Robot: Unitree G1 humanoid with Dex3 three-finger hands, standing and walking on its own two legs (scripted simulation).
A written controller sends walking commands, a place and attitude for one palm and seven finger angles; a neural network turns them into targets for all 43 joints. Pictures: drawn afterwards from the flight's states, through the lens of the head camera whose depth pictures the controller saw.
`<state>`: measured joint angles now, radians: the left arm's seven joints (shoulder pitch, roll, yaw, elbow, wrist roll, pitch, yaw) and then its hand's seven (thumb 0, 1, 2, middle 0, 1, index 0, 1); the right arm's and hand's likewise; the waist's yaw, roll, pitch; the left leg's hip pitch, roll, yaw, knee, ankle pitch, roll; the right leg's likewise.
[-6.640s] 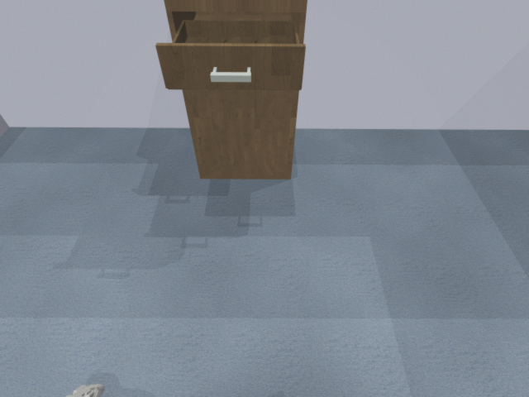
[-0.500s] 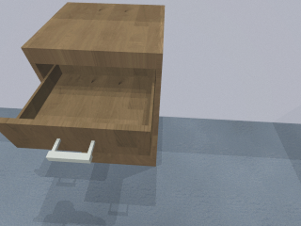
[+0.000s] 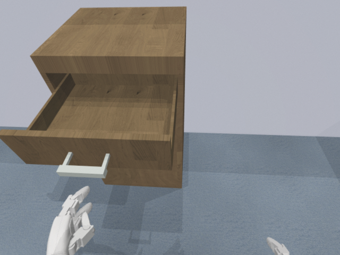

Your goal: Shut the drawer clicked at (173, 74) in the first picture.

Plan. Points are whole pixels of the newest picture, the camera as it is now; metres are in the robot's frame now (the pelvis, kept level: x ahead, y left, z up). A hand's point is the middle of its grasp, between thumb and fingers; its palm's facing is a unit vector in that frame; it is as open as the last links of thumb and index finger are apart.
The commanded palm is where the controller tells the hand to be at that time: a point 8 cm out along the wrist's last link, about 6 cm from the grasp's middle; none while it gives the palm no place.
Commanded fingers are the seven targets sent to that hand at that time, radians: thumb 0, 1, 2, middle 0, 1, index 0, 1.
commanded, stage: raise the hand and make a fist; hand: left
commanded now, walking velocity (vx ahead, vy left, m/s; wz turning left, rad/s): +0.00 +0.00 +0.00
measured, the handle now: (85, 164) +0.34 +0.24 +0.01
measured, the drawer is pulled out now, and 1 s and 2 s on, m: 0.28 0.28 0.28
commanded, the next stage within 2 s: bring the fist close to the handle in 1.70 s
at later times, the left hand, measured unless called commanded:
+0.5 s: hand (90, 240) +0.16 +0.17 +0.02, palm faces -0.07 -1.00 -0.05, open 4.5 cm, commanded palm +0.12 +0.23 +0.03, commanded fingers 0.00 0.90 0.90 -0.92 -1.08 -0.92 -1.08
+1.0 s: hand (73, 229) +0.16 +0.19 +0.07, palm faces -0.01 -1.00 -0.07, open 3.1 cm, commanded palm +0.12 +0.25 +0.08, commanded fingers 0.00 0.90 0.90 -1.40 -1.60 -1.40 -1.60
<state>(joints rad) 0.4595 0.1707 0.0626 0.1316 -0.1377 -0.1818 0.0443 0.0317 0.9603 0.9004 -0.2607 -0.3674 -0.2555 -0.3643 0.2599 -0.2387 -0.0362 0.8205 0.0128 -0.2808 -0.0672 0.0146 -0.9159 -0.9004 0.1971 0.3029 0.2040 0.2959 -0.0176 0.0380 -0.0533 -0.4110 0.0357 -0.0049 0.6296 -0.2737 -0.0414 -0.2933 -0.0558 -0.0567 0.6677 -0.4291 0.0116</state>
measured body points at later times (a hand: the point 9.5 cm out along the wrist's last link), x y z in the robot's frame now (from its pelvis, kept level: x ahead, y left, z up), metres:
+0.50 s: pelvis -0.05 -0.01 -0.05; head -0.03 -0.01 +0.40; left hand +0.16 +0.23 +0.03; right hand +0.13 -0.22 -0.13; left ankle +0.03 +0.15 -0.72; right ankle -0.05 -0.12 -0.72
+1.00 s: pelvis -0.02 +0.02 -0.03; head -0.02 +0.02 +0.42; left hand +0.16 +0.25 +0.08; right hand +0.18 -0.21 -0.08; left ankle +0.03 +0.15 -0.72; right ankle -0.05 -0.12 -0.72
